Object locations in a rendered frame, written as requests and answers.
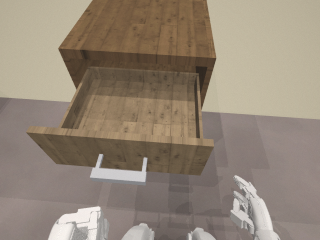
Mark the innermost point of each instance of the right robot hand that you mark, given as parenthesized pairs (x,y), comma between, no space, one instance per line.
(254,215)

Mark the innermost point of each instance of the cabinet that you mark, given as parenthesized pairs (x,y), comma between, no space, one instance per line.
(158,35)

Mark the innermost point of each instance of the drawer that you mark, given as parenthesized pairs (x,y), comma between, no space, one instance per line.
(128,115)

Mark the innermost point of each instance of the right robot forearm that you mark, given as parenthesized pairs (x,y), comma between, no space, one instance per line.
(265,234)

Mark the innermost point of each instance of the robot right thigh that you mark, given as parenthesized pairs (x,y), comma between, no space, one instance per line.
(199,235)

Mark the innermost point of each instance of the left robot hand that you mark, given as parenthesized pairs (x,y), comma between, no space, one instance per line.
(86,224)

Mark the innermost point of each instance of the handle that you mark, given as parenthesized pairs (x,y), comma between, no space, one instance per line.
(99,174)

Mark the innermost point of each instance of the robot right shin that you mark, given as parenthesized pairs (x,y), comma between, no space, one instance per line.
(198,229)

